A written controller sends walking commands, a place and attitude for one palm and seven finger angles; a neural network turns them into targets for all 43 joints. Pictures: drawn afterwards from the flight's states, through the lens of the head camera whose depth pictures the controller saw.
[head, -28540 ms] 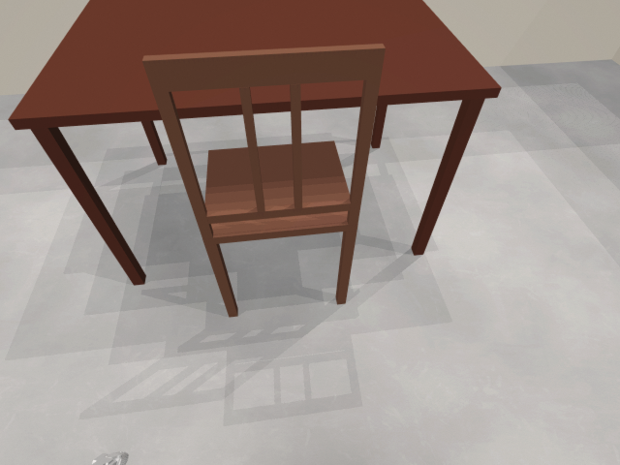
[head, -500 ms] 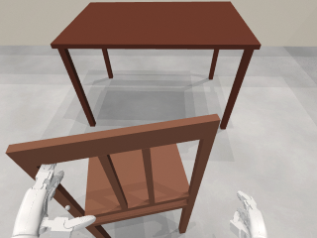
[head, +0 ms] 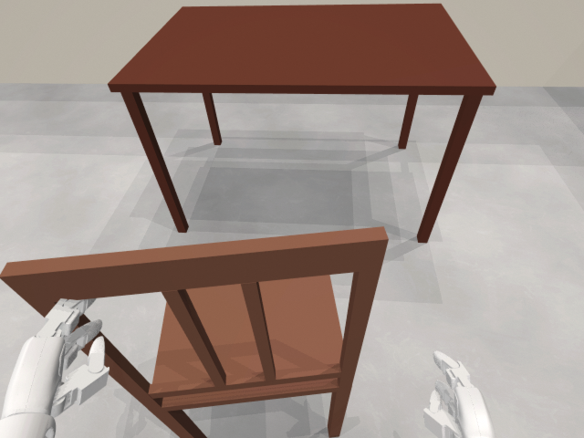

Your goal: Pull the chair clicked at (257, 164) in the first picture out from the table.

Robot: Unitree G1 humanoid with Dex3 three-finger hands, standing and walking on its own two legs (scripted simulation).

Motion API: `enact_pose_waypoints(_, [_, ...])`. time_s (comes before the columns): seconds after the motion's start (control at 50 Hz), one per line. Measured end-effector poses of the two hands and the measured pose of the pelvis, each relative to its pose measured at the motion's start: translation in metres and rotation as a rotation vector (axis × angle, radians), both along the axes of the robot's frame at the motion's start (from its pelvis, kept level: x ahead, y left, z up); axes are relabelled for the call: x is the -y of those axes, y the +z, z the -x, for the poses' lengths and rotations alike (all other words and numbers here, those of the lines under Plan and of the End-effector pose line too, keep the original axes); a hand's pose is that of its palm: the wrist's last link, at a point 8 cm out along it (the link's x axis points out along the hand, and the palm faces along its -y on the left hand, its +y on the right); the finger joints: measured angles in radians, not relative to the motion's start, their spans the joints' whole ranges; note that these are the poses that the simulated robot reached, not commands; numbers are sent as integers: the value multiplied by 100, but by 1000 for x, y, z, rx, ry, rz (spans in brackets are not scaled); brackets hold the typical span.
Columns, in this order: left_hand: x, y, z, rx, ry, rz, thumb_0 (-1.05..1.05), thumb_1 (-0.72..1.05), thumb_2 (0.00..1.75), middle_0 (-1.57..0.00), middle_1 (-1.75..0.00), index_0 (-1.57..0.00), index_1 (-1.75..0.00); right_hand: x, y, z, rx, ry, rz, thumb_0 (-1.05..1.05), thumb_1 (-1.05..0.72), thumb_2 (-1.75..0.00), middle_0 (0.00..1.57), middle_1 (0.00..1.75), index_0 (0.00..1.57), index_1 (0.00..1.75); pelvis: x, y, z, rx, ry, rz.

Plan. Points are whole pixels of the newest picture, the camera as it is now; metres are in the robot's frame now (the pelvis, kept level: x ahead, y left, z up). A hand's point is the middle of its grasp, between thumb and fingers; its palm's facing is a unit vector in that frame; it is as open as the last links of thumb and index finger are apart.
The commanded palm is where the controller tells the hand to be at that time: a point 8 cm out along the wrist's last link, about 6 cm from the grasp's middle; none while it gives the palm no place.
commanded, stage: draw the hand back to the body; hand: left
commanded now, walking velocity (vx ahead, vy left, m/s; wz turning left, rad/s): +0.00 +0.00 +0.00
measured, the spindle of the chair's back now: (201, 343) +0.26 +0.19 -0.06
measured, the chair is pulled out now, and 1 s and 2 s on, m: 0.65 0.66 0.66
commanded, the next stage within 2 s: step back with the hand held close in 0.24 s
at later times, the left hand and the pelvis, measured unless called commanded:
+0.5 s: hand (96, 372) +0.16 +0.25 +0.07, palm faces +0.26 -0.85 -0.46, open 7.2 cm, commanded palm +0.13 +0.30 +0.18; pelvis -0.02 +0.00 +0.00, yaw +0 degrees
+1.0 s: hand out of the picture +0.09 +0.28 +0.22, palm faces +0.47 -0.70 -0.54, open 7.2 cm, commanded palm +0.04 +0.33 +0.18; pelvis -0.10 +0.03 -0.01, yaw +0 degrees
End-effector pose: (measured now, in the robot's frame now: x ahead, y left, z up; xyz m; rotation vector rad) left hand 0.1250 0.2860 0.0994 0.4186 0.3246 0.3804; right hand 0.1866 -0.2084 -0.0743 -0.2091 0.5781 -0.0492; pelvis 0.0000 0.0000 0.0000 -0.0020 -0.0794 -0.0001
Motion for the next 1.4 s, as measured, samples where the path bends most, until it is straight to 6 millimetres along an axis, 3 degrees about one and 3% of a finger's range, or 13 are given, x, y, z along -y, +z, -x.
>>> enact_pose_waypoints(0.4, [3, 0, 2, 4, 20, -1, 2, 89, 90, -36, -36, -27, -31, 11, -3, 5, 0, -3, 0, 1, -90, -90, 20, 30, 20, 29, 6, -1, 2, -5, 0, 0])
enact_pose_waypoints(0.52, [-6, 1, -1, -11, -43, -16, 2, 90, 90, -37, -37, -27, -30, 14, -3, 16, -81, -31, 21, 1, -90, -90, 20, 30, 20, 30, 3, 0, 20, -30, -8, 10])
enact_pose_waypoints(0.66, [-9, 4, 8, -43, -153, -66, 2, 90, 90, -36, -37, -25, -31, 16, -6, 46, -145, -71, 48, 1, -90, -90, 20, 30, 20, 29, -3, -1, 47, -53, -20, 13])
enact_pose_waypoints(0.82, [-5, 26, 44, 8, -277, -163, 2, 89, 90, -28, -33, -34, -34, 14, -12, 87, -173, -89, 62, 1, -90, -90, 20, 30, 20, 29, -3, -6, 77, -53, 4, 38])
enact_pose_waypoints(0.92, [-5, 102, 64, 416, -289, -327, 2, 89, 90, -25, -32, -31, -33, 10, -16, 108, -162, -85, 84, 1, -90, -90, 20, 30, 20, 29, -12, -11, 92, -45, 14, 42])
enact_pose_waypoints(0.98, [-19, 138, 77, 632, -240, -426, 2, 89, 90, -23, -31, -27, -32, 6, -16, 118, -132, -126, 65, 1, -90, -90, 20, 30, 20, 30, -24, -13, 97, -37, 1, 39])
enact_pose_waypoints(1.04, [-49, 136, 81, 676, -129, -416, 1, 89, 90, -22, -31, -24, -31, 0, -17, 130, -86, -189, 15, 1, -90, -90, 20, 30, 20, 30, -37, -14, 101, -31, -20, 39])
enact_pose_waypoints(1.12, [-82, 89, 80, 536, 2, -293, 1, 90, 90, -21, -30, -22, -30, -11, -14, 150, -44, -225, -36, 1, -90, -90, 20, 30, 20, 29, -44, -14, 114, -24, -29, 38])
enact_pose_waypoints(1.18, [-74, 49, 88, 434, -8, -193, 1, 90, 90, -20, -30, -21, -30, -18, -14, 167, -59, -178, -17, 1, -90, -90, 20, 30, 20, 29, -42, -17, 130, -13, -14, 39])
enact_pose_waypoints(1.22, [-54, 38, 98, 426, -64, -146, 2, 90, 90, -20, -30, -20, -30, -19, -15, 178, -83, -127, 19, 1, -90, -90, 20, 30, 20, 29, -39, -19, 142, -7, 6, 46])
enact_pose_waypoints(1.28, [-25, 55, 124, 515, -180, -179, 2, 89, 90, -21, -30, -21, -30, -18, -17, 190, -107, -50, 67, 1, -90, -90, 20, 30, 20, 30, -30, -25, 162, -5, 56, 62])
enact_pose_waypoints(1.4, [-8, 136, 212, 741, -229, -570, 2, 88, 90, -22, -30, -21, -30, -13, -38, 202, -136, 56, 74, 1, -90, -90, 20, 30, 20, 30, -9, -37, 195, 8, 173, 70])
